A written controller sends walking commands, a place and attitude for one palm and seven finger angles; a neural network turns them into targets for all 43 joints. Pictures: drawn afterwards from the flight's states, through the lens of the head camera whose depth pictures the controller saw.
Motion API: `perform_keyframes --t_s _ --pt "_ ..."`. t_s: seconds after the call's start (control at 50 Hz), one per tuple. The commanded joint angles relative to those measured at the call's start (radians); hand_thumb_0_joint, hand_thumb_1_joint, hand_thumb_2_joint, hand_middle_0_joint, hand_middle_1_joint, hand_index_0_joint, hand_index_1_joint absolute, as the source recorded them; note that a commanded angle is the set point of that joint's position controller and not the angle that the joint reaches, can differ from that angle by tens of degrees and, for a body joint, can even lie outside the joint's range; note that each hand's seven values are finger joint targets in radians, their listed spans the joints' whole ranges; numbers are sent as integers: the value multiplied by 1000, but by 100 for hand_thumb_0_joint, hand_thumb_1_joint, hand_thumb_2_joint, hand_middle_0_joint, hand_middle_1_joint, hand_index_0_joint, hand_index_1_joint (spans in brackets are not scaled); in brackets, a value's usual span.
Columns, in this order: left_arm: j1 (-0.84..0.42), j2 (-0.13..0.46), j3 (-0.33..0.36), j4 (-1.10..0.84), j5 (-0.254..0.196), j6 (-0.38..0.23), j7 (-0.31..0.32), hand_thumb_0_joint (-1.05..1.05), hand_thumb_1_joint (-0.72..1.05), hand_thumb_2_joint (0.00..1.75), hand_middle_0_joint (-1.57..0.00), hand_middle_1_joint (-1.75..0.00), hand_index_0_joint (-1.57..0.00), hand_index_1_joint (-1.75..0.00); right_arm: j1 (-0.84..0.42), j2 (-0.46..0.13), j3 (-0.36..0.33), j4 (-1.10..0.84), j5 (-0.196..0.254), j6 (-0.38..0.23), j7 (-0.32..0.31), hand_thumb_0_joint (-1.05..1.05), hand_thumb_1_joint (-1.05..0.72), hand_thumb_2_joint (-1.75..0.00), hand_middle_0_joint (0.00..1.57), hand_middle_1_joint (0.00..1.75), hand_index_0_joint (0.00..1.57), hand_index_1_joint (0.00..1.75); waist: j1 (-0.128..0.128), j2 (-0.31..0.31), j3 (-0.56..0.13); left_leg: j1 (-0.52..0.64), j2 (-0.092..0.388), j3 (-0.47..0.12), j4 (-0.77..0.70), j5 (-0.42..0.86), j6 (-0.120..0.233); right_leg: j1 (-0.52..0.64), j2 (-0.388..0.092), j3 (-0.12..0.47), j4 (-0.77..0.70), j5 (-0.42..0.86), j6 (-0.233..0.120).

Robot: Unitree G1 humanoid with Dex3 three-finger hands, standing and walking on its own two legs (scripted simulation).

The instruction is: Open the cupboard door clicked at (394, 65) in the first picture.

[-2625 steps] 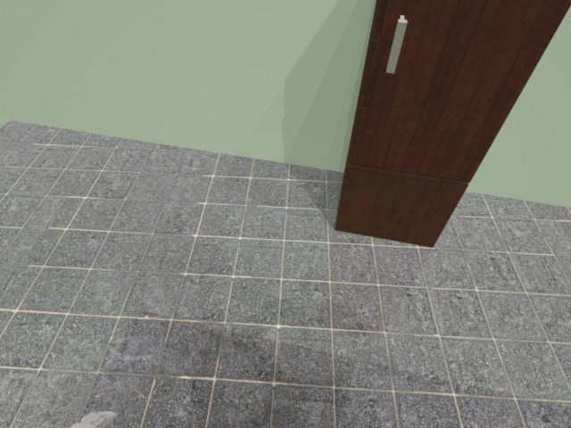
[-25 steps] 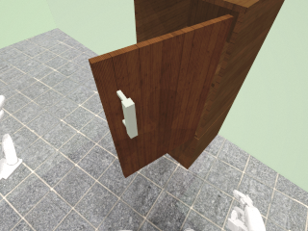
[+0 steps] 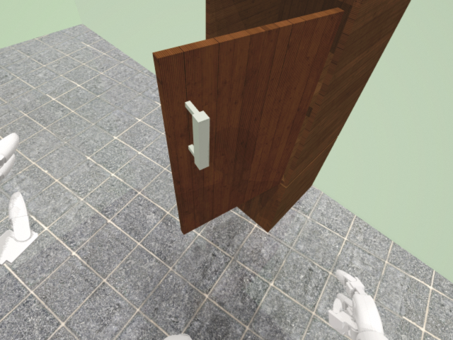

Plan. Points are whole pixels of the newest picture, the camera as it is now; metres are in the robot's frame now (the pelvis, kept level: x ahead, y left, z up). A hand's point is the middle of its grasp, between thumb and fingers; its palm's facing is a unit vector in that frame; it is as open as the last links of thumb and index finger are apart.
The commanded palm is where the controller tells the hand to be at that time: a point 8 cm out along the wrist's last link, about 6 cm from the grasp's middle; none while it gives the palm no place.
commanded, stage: step back with the hand held close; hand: left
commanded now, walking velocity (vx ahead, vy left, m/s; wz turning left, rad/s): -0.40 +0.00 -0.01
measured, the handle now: (196, 136) +0.45 +0.09 +0.10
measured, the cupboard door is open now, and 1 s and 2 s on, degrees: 76 76 76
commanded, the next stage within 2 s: stop stepping back and stand still in 0.06 s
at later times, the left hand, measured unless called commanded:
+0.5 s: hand out of the picture +0.04 +0.25 +0.18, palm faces +0.43 -0.79 -0.44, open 7.4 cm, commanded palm +0.00 +0.29 +0.19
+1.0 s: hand out of the picture +0.02 +0.26 +0.16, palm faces +0.43 -0.77 -0.47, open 7.4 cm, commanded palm none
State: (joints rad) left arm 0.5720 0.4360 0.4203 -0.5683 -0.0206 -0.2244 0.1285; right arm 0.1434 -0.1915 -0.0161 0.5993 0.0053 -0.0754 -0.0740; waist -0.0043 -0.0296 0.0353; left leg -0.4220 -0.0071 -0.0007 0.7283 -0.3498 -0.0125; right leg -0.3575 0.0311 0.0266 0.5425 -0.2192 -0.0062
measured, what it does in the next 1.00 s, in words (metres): walks backwards: left foot, then right foot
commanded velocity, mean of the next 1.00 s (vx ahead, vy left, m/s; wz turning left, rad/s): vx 0.11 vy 0.02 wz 0.00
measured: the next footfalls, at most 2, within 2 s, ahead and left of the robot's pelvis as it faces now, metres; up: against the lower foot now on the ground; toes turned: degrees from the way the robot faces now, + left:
left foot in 0.04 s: +0.05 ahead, +0.11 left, +0.00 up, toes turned +1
right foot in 0.36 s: -0.13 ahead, -0.09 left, +0.00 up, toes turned +2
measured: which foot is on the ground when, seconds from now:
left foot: up 0.00-0.02, down 0.04-0.36, up 0.38-0.60, down 0.62-1.00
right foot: down 0.00-0.04, up 0.06-0.34, down 0.36-1.00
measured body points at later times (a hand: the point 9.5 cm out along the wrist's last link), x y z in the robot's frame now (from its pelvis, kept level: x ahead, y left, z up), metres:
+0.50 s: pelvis -0.15 -0.01 +0.01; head -0.16 +0.00 +0.46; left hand +0.01 +0.29 +0.20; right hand -0.01 -0.25 -0.08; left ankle -0.10 +0.10 -0.68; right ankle -0.19 -0.10 -0.73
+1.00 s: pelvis -0.17 +0.00 +0.01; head -0.17 +0.00 +0.46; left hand -0.01 +0.30 +0.18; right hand -0.02 -0.24 -0.09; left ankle -0.16 +0.11 -0.71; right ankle -0.17 -0.09 -0.73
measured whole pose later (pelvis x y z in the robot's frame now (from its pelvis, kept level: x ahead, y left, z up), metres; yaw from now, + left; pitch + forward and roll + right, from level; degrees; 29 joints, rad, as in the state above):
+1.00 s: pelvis -0.17 +0.00 +0.01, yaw +1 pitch +0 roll +0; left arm 0.52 0.38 0.40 -0.40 -0.01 -0.24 0.12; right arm 0.25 -0.20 0.00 0.68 -0.01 -0.14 -0.05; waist 0.01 -0.01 0.00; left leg -0.38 0.02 0.05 0.76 -0.32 0.01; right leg -0.24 0.01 -0.08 0.52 -0.27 -0.05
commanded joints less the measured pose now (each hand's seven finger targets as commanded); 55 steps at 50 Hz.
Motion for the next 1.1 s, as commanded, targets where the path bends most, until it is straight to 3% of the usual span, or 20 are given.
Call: perform_keyframes --t_s 0.0,0.04,0.12,0.22,0.28,0.3,0.34,0.36,0.54,0.6,0.66,0.74,0.76,0.8,0.82,0.94,0.96,1.02,1.04,1.08 --pt "-3 188 185 -213 -7 -47 43 0 90 90 -20 -30 -20 -30 -72 -122 -42 -150 -4 -41 -29 0 -90 -90 20 30 20 30 10 124 -207 149 131 -84 -401 473 28 153 -113 53 83 510 2" --pt "27 191 191 -217 -15 -68 33 0 90 90 -20 -30 -20 -30 -42 -122 -61 -164 -15 -65 -14 0 -90 -90 20 30 20 30 17 322 -277 204 314 -223 -402 823 119 65 0 0 317 -171 24" --pt "-8 120 117 -240 -22 -62 41 0 90 90 -20 -30 -20 -30 9 -133 -70 -111 -8 -120 14 0 -90 -90 20 30 20 30 -4 192 -215 328 310 -171 -368 870 157 -107 6 26 489 -262 30" --pt "17 137 120 -202 -32 3 51 0 90 90 -20 -30 -20 -30 -28 -129 -40 -135 0 -117 15 0 -90 -90 20 30 20 30 -6 241 -155 134 237 -176 -595 -107 124 100 12 -71 262 -287 24" --pt "-19 171 133 -200 -21 20 58 0 90 90 -20 -30 -20 -30 -48 -138 -31 -145 -14 -97 3 0 -90 -90 20 30 20 30 7 314 -117 -4 137 -75 -631 -297 35 338 57 -167 -51 -293 -16" --pt "-25 155 110 -193 -22 18 50 0 90 90 -20 -30 -20 -30 -44 -116 -20 -144 -11 -91 4 0 -90 -90 20 30 20 30 7 247 -118 27 74 -15 -524 -206 7 351 27 -142 -215 -232 -28" --pt "-38 219 147 -201 -32 7 39 0 90 90 -20 -30 -20 -30 -45 -109 -15 -123 -16 -72 7 0 -90 -90 20 30 20 30 9 -113 -106 146 -15 16 65 32 -10 15 -294 242 -446 -252 -149" --pt "-109 271 192 -257 -38 -5 44 0 90 90 -20 -30 -20 -30 -51 -129 -11 -110 -25 -74 10 0 -90 -90 20 30 20 30 13 -133 -103 19 8 -7 231 72 -8 11 -386 291 -441 -171 -199" --pt "-177 133 76 -58 1 -18 52 0 90 90 -20 -30 -20 -30 -10 -134 -20 -89 -14 -124 -40 0 -90 -90 20 30 20 30 6 -36 -53 170 20 107 -282 12 56 98 -238 152 -242 -267 -117" --pt "-141 160 107 -149 -6 -41 57 0 90 90 -20 -30 -20 -30 11 -172 -34 -124 -4 -137 -37 0 -90 -90 20 30 20 30 3 183 -135 342 173 -123 -362 256 127 63 -75 12 79 12 -21" --pt "-133 177 129 -168 7 -50 51 0 90 90 -20 -30 -20 -30 12 -152 -26 -90 -22 -142 -18 0 -90 -90 20 30 20 30 -14 276 -47 234 301 -318 -466 197 207 -40 -35 -80 255 -293 10" --pt "-27 155 135 -117 -1 -41 46 0 90 90 -20 -30 -20 -30 -2 -159 -27 -96 -9 -142 -3 0 -90 -90 20 30 20 30 7 214 -68 96 218 -99 -341 145 134 186 -32 -114 -10 -152 4" --pt "-12 156 140 -89 -1 -41 41 0 90 90 -20 -30 -20 -30 -12 -157 -29 -102 -11 -132 -1 0 -90 -90 20 30 20 30 11 147 -50 0 160 -39 -262 48 100 259 -53 -55 -109 -104 -17" --pt "-45 167 141 -58 -11 -41 30 0 90 90 -20 -30 -20 -30 -12 -139 -43 -118 -6 -112 8 0 -90 -90 20 30 20 30 4 -180 -36 -155 4 60 153 -132 27 208 -338 453 -337 -304 -158" --pt "-70 151 137 -47 -19 -52 27 0 90 90 -20 -30 -20 -30 7 -144 -55 -103 -3 -107 10 0 -90 -90 20 30 20 30 3 -145 -16 -152 19 4 332 -112 23 131 -376 482 -385 -340 -185" --pt "-132 132 109 -63 -4 -63 35 0 90 90 -20 -30 -20 -30 -21 -107 -11 -102 -18 -115 -11 0 -90 -90 20 30 20 30 4 -69 -66 133 49 57 -102 42 36 92 -251 122 -236 0 -124" --pt "-167 -97 -269 685 91 150 -97 0 90 90 -20 -30 -20 -30 76 -193 -52 161 -24 -88 97 0 -90 -90 20 30 20 30 -76 38 -34 97 67 33 -61 112 35 6 -281 -23 -5 269 -95" --pt "-141 -181 -313 772 56 244 -118 0 90 90 -20 -30 -20 -30 84 -185 -40 73 -44 21 78 0 -90 -90 20 30 20 30 -11 138 -85 47 306 -351 -317 302 212 -68 -52 -66 348 -339 13" --pt "-188 -174 -316 783 54 237 -121 0 90 90 -20 -30 -20 -30 62 -203 -34 48 -58 23 65 0 -90 -90 20 30 20 30 -1 -2 -67 6 307 -391 -309 392 238 -49 -52 -18 340 -343 21" --pt "-238 -149 -322 930 53 225 -117 0 90 90 -20 -30 -20 -30 59 -186 -24 90 -66 17 62 0 -90 -90 20 30 20 30 4 39 -163 129 251 -312 -264 701 194 18 -50 -27 260 -179 15"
